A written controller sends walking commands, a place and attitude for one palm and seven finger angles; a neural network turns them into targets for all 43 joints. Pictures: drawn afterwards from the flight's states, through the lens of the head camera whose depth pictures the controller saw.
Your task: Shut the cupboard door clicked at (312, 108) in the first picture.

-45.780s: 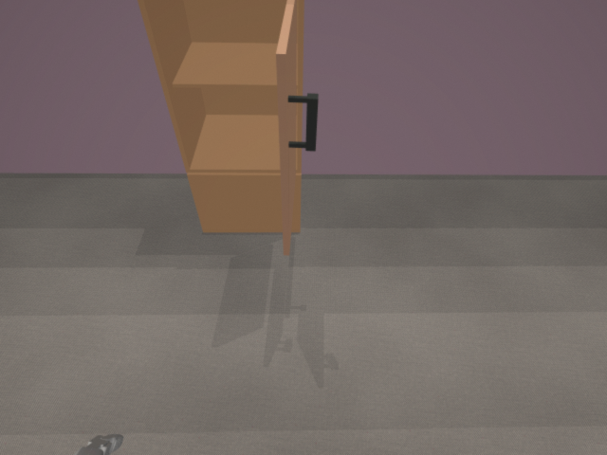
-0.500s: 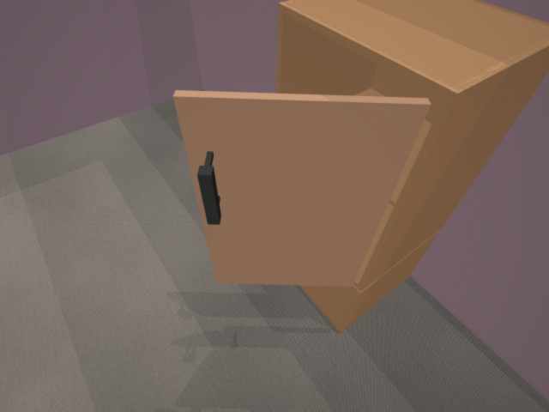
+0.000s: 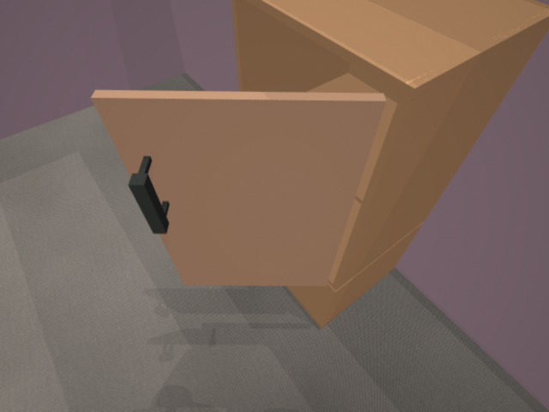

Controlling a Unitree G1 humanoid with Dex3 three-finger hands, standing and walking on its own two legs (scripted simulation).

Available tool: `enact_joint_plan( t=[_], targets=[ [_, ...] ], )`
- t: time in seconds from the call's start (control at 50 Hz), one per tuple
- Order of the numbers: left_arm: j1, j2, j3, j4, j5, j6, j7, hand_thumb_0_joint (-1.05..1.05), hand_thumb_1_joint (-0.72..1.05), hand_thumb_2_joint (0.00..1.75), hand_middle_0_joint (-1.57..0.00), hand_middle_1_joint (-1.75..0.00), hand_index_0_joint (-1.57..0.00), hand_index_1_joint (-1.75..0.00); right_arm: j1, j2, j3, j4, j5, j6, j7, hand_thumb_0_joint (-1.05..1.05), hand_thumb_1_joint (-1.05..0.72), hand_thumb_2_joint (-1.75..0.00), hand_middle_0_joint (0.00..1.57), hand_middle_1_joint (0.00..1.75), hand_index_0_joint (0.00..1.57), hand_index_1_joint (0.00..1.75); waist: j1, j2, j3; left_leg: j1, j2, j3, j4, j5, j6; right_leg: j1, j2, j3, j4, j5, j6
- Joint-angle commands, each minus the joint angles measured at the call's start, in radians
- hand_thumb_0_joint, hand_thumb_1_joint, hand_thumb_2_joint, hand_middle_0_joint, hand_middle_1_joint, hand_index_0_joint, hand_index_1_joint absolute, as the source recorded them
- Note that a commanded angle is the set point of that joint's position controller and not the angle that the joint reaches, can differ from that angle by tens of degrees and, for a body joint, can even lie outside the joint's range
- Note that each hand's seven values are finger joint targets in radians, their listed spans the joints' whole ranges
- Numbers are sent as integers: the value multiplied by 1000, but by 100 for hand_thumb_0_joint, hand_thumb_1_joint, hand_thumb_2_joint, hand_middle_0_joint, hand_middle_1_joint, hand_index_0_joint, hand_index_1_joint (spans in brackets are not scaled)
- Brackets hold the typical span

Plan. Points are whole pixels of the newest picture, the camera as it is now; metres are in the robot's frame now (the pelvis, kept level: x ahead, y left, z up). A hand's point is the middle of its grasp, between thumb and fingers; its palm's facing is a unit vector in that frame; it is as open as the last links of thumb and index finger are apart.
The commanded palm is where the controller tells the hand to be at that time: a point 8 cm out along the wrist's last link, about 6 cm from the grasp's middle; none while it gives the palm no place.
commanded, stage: come to a stop and stand still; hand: left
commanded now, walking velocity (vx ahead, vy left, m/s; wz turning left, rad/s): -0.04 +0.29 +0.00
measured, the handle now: (153, 196) +0.43 +0.23 +0.04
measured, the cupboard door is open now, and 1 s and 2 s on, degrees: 53 53 53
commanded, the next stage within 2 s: look again from close up in 1.06 s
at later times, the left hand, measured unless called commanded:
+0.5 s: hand out of the picture +0.04 +0.19 -0.16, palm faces +0.07 -0.98 -0.20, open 7.4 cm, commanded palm none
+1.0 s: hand out of the picture -0.06 +0.13 -0.16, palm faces +0.03 -0.99 -0.13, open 7.4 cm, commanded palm none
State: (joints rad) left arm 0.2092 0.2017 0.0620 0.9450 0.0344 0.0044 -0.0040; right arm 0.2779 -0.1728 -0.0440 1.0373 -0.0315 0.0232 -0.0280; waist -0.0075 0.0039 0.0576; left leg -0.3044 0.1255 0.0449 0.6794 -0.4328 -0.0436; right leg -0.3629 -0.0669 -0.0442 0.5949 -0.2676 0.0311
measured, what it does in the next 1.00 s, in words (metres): steps on the spot: left foot, then right foot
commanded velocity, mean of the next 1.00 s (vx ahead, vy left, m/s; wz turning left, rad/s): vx -0.02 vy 0.04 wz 0.00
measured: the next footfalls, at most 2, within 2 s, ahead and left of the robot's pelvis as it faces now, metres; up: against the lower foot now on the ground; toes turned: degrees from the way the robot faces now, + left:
left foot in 0.26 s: +0.05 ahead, +0.07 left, +0.00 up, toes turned +5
right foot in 0.62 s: +0.02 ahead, -0.11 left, +0.00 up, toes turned +2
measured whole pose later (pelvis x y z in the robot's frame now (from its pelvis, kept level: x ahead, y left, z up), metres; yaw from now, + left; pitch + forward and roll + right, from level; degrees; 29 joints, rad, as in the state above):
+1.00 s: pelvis -0.05 -0.02 +0.02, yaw +1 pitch -2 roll +0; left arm 0.32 0.13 -0.01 1.09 0.02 0.01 0.03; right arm 0.30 -0.14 -0.01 1.14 -0.01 0.03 -0.02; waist 0.00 -0.03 0.04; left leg -0.24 -0.01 0.10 0.39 -0.13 0.05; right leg -0.11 0.00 -0.04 0.42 -0.28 -0.01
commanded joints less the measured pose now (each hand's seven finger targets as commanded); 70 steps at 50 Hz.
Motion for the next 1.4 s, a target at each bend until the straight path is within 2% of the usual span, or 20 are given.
enact_joint_plan(
  t=[0.0, 0.02, 0.06, 0.16, 0.22, 0.24, 0.26, 0.3, 0.4, 0.5, 0.56, 0.62, 0.66, 0.82, 1.1, 1.14, 1.16, 1.18, 1.24, 1.38],
  targets=[
    [112, 157, 10, -1, 0, -24, 20, 0, 90, 90, -20, -30, -20, -30, 5, -28, -6, -95, 15, -17, 8, 0, -90, -90, 20, 30, 20, 30, 33, -149, -80, -136, -78, -13, 235, -147, 47, 147, -274, 285, -300, 242, -185],
    [77, 163, 17, -9, 1, -32, 28, 0, 90, 90, -20, -30, -20, -30, 26, -29, -3, -81, 14, -15, 8, 0, -90, -90, 20, 30, 20, 30, 20, -303, -90, -164, -75, -16, 271, -125, 41, 175, -259, 291, -254, 389, -181],
    [56, 128, 0, -10, -1, -33, 38, 0, 90, 90, -20, -30, -20, -30, 29, -53, -5, -63, 23, -17, 8, 0, -90, -90, 20, 30, 20, 30, 19, -300, -100, -136, -80, -20, 240, -77, 24, 196, -233, 202, -193, 622, -186],
    [72, 171, 22, -12, -2, -8, 50, 0, 90, 90, -20, -30, -20, -30, 6, -36, -1, -79, 24, -9, 11, 0, -90, -90, 20, 30, 20, 30, 34, -173, -107, -48, -130, 32, -5, 22, 11, 204, -251, 201, -147, 618, -207],
    [27, 154, 17, -22, -15, 7, 48, 0, 90, 90, -20, -30, -20, -30, 65, -47, -3, -59, 23, -14, 9, 0, -90, -90, 20, 30, 20, 30, -1, -140, -109, 152, -126, 46, -259, 239, 25, 95, -185, 153, -84, 425, -141],
    [25, 123, 11, -34, -18, 13, 46, 0, 90, 90, -20, -30, -20, -30, 71, -85, -11, -62, 19, -20, 7, 0, -90, -90, 20, 30, 20, 30, -2, -39, -124, 217, -50, -18, -296, 367, 52, 42, -127, 104, -20, 294, -104],
    [33, 72, 2, -44, -22, 21, 42, 0, 90, 90, -20, -30, -20, -30, 41, -135, -19, -83, 10, -23, 4, 0, -90, -90, 20, 30, 20, 30, 13, 156, -105, 186, 102, -183, -327, 601, 129, -7, -21, 18, 63, 25, -46],
    [12, 52, -6, -37, -11, 41, 56, 0, 90, 90, -20, -30, -20, -30, -16, -124, -10, -94, 4, -23, -4, 0, -90, -90, 20, 30, 20, 30, 11, 267, -57, 82, 174, -236, -383, 813, 251, -8, 25, 33, 309, -311, -25],
    [40, 30, -10, 9, -10, 40, 44, 0, 90, 90, -20, -30, -20, -30, -62, -99, -3, -111, 8, -31, -13, 0, -90, -90, 20, 30, 20, 30, 31, 55, -65, 131, 104, -151, -358, 741, 255, -21, 15, 44, 356, -194, -19],
    [28, 13, -23, 11, -12, 29, 42, 0, 90, 90, -20, -30, -20, -30, -12, -109, -9, -77, 6, -30, -13, 0, -90, -90, 20, 30, 20, 30, 4, 86, -89, 215, 110, -188, -365, 635, 248, 46, 10, 14, 74, -207, -14],
    [109, 20, -26, 47, -13, 13, 47, 0, 90, 90, -20, -30, -20, -30, -21, -106, -8, -68, 18, -30, -7, 0, -90, -90, 20, 30, 20, 30, 29, 32, -137, 184, 59, -164, -317, 507, 181, 198, 9, 16, -197, 2, -18],
    [94, 78, -30, 54, -14, -8, 50, 0, 90, 90, -20, -30, -20, -30, -27, -51, 6, -64, 25, -28, 3, 0, -90, -90, 20, 30, 20, 30, 2, -119, -70, 99, -61, -59, -279, 262, 74, 185, -160, 186, -276, 177, -98],
    [81, 65, -36, 62, -18, -17, 47, 0, 90, 90, -20, -30, -20, -30, -30, -52, 5, -39, 14, -25, 7, 0, -90, -90, 20, 30, 20, 30, -4, -184, -74, 155, -57, -51, -276, 328, 69, 150, -113, 156, -246, 230, -95],
    [133, 40, -55, 100, -22, -9, 43, 0, 90, 90, -20, -30, -20, -30, 2, -57, 24, 34, 18, -17, 8, 0, -90, -90, 20, 30, 20, 30, 4, -12, 87, 125, -38, -82, -372, 178, 72, 47, -52, 131, -323, -121, -71],
    [211, -11, -60, 155, -25, -17, 44, 0, 90, 90, -20, -30, -20, -30, 84, -27, 30, 85, 21, -33, -5, 0, -90, -90, 20, 30, 20, 30, 13, -10, 25, 123, -21, -97, -387, 188, 77, 110, -29, 106, -289, -38, -71],
    [238, 13, -75, 169, 1, -46, 77, 0, 90, 90, -20, -30, -20, -30, -11, -82, 35, 17, 19, -49, 8, 0, -90, -90, 20, 30, 20, 30, 28, 92, 73, 53, -20, -71, -194, 296, 51, 74, -57, 126, -290, 93, -83],
    [191, 66, -58, 118, -14, -45, 69, 0, 90, 90, -20, -30, -20, -30, 51, -42, 30, -5, 17, -34, 17, 0, -90, -90, 20, 30, 20, 30, -33, 66, 26, 56, -52, -74, -190, 111, 54, 24, -81, 152, -313, -202, -105],
    [167, 55, -53, 103, -12, -39, 62, 0, 90, 90, -20, -30, -20, -30, 75, -47, 22, 6, 10, -26, 18, 0, -90, -90, 20, 30, 20, 30, -42, 100, 51, 39, -56, -73, -194, 64, 63, -21, -63, 145, -287, -288, -114],
    [189, 12, -61, 102, -16, -50, 59, 0, 90, 90, -20, -30, -20, -30, 117, -36, 32, -10, 11, -42, 15, 0, -90, -90, 20, 30, 20, 30, -29, 23, -39, 33, -38, -109, -225, 155, 88, 77, -21, 102, -201, -113, -111],
    [207, -10, -68, 104, -19, -39, 57, 0, 90, 90, -20, -30, -20, -30, 85, -64, 36, -15, 16, -56, 9, 0, -90, -90, 20, 30, 20, 30, 3, -74, 44, 3, -18, -138, -299, 195, 114, 89, -4, 82, -169, -45, -88]
  ],
)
